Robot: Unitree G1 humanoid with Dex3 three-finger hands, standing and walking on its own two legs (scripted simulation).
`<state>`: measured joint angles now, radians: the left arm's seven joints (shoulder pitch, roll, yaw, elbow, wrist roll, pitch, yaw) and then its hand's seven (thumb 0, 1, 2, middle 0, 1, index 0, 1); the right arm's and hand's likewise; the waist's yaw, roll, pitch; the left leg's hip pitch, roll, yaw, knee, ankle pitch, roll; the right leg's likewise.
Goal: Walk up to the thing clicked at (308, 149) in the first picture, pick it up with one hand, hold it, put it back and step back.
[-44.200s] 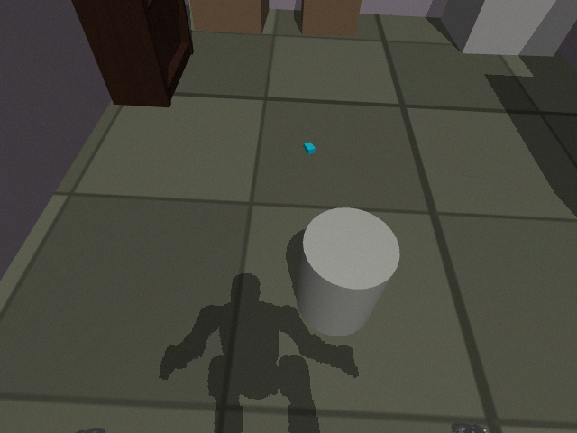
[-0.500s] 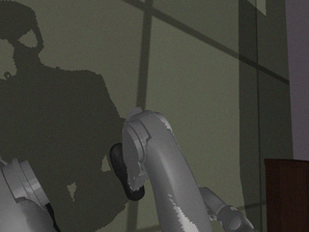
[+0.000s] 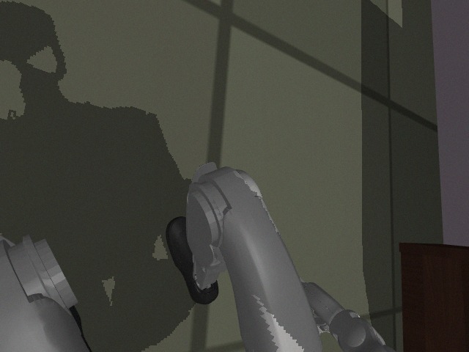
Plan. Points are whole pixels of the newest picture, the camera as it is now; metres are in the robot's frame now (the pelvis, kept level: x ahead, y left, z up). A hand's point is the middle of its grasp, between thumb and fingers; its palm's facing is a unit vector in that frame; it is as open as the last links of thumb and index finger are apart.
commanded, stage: close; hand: left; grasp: from above
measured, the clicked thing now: out of the picture +0.47 +0.35 -0.28
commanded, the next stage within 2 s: settle in 1.26 s
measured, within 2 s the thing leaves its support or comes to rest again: leaves its support in 1.60 s
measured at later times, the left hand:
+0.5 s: hand out of the picture +0.46 +0.34 -0.25, palm faces -0.47 -0.12 -0.87, open 11.3 cm
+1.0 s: hand out of the picture +0.45 +0.34 -0.25, palm faces -0.46 -0.11 -0.88, open 8.4 cm
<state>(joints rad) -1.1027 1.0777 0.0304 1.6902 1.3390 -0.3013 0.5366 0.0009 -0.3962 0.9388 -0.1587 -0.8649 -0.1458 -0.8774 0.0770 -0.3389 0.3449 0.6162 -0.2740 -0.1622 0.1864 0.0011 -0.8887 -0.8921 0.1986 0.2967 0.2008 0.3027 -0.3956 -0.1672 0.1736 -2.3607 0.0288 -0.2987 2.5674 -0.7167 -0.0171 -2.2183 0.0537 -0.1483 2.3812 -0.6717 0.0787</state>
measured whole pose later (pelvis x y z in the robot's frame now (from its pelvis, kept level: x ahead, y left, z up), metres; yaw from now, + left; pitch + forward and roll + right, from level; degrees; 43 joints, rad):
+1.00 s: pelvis +0.00 +0.00 +0.00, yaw +0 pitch +27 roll -15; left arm -1.11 1.10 0.04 1.68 1.34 -0.30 0.52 0.00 0.33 0.39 -0.71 -0.42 -0.73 -0.40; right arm 0.08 -0.34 0.35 0.61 -0.28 -0.16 0.18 0.00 -0.89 -0.89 0.20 0.30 0.20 0.30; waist -0.39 -0.17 0.18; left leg -2.36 0.03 -0.30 2.56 -0.71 -0.02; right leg -2.22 0.05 -0.15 2.37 -0.67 0.07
